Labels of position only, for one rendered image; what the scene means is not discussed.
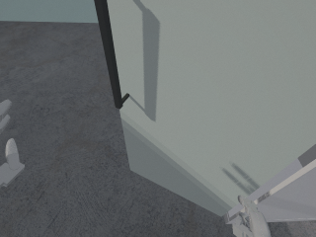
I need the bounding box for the handle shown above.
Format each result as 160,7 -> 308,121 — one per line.
94,0 -> 129,109

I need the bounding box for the right robot hand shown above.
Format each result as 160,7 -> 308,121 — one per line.
232,195 -> 272,237

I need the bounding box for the fridge door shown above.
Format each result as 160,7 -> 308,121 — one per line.
107,0 -> 316,217

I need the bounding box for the left robot hand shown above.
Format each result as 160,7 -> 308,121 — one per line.
0,99 -> 25,188

